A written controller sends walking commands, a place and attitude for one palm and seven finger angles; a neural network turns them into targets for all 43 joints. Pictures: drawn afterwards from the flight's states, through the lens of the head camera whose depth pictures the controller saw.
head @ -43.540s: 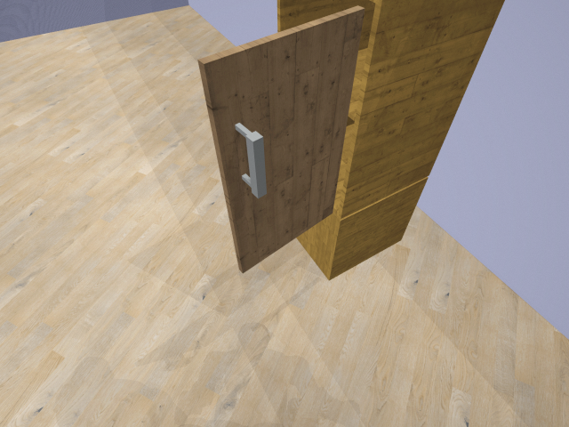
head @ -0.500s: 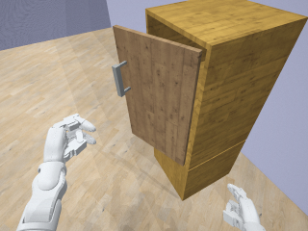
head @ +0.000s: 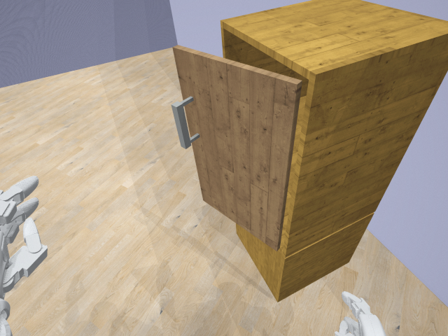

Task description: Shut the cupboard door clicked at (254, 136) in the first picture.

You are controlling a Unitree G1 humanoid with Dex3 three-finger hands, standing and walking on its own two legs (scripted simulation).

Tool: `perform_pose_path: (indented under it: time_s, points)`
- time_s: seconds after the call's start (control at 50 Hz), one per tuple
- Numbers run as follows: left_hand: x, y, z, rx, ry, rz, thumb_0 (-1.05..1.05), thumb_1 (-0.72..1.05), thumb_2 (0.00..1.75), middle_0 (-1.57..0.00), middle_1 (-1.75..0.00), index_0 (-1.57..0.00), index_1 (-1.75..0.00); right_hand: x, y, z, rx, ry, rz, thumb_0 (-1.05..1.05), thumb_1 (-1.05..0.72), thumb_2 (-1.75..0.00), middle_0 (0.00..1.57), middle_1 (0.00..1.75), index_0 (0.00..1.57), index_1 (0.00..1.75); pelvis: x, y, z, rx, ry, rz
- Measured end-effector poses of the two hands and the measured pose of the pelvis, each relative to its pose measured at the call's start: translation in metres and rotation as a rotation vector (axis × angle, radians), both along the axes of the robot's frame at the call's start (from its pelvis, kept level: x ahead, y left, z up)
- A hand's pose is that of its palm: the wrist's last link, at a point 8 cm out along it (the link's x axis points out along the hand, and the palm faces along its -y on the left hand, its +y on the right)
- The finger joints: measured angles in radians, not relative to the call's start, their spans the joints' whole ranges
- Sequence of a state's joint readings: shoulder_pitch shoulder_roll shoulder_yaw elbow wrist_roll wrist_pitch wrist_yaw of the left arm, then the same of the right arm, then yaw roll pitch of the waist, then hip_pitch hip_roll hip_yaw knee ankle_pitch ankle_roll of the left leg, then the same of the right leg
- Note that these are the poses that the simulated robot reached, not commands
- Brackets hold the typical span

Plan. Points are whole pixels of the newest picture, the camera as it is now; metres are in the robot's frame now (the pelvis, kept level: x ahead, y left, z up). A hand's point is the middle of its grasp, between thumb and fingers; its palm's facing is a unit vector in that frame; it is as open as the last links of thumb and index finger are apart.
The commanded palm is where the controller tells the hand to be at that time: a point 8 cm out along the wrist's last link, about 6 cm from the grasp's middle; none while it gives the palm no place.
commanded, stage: draw the hand back to the body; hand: left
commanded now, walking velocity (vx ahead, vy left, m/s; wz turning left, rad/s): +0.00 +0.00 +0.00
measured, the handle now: (187, 122) +0.64 +0.18 +0.05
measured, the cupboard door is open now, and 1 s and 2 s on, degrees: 23 23 23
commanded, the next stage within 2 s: step back with the hand held close in 0.28 s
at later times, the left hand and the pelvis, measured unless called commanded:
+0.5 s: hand (61, 237) +0.20 +0.26 +0.15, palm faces +0.42 -0.78 -0.46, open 7.4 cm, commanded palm +0.15 +0.29 +0.17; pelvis +0.01 -0.01 +0.00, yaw +0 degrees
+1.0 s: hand out of the picture +0.13 +0.31 +0.15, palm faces +0.40 -0.78 -0.48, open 7.4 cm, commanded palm +0.07 +0.34 +0.17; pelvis -0.07 +0.04 -0.01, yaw +0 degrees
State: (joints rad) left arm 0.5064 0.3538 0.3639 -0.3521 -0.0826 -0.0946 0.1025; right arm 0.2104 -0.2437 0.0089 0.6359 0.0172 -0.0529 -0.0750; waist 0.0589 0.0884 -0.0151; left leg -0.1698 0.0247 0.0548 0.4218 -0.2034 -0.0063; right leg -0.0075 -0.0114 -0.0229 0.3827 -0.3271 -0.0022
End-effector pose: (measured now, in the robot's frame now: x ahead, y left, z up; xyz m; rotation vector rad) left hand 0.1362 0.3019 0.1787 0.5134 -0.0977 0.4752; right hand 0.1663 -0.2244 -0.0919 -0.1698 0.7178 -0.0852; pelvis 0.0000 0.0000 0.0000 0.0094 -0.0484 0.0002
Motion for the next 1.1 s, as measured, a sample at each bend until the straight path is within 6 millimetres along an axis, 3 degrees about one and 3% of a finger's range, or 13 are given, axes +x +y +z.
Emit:
perform_pose_path:
  time_s: [0.16,0.36,0.52,0.68,0.88,1.1]
  points:
    - [0.011,-0.008,-0.011,-0.055,-0.003,0.000,0.01,0.90,0.90,-0.23,-0.32,-0.24,-0.33,0.014,-0.006,0.007,-0.023,-0.034,0.010,0.01,-0.90,-0.90,0.20,0.30,0.20,0.30,0.002,-0.004,0.000,0.005,0.004,0.006]
    - [0.021,-0.015,-0.003,-0.023,-0.010,-0.043,0.01,0.89,0.90,-0.21,-0.30,-0.22,-0.30,0.024,-0.005,0.013,-0.004,-0.064,0.004,0.01,-0.90,-0.90,0.20,0.30,0.20,0.30,0.009,-0.008,0.000,0.006,0.011,-0.005]
    - [0.025,-0.008,-0.003,0.017,0.008,-0.056,0.01,0.89,0.90,-0.21,-0.30,-0.21,-0.30,0.017,-0.008,0.005,-0.022,0.006,-0.016,0.01,-0.90,-0.90,0.20,0.30,0.20,0.30,0.007,-0.005,-0.002,-0.012,0.048,0.003]
    - [0.024,0.006,-0.003,0.056,0.039,-0.118,0.01,0.89,0.90,-0.21,-0.30,-0.22,-0.30,-0.005,-0.009,0.007,-0.060,0.048,-0.099,0.01,-0.91,-0.90,0.20,0.30,0.20,0.30,-0.006,0.014,-0.003,-0.015,0.071,-0.020]
    - [-0.011,0.032,-0.002,0.064,-0.013,-0.146,0.01,0.89,0.90,-0.21,-0.30,-0.22,-0.30,-0.051,0.011,0.020,-0.087,0.023,-0.123,0.01,-0.91,-0.90,0.20,0.30,0.20,0.30,-0.045,0.035,-0.005,-0.033,0.061,-0.029]
    - [-0.086,0.051,-0.008,0.094,-0.113,-0.073,0.01,0.89,0.90,-0.21,-0.30,-0.22,-0.30,-0.103,0.032,0.007,-0.104,0.011,-0.030,0.01,-0.90,-0.90,0.20,0.30,0.20,0.30,-0.101,0.041,-0.018,-0.060,0.050,0.035]
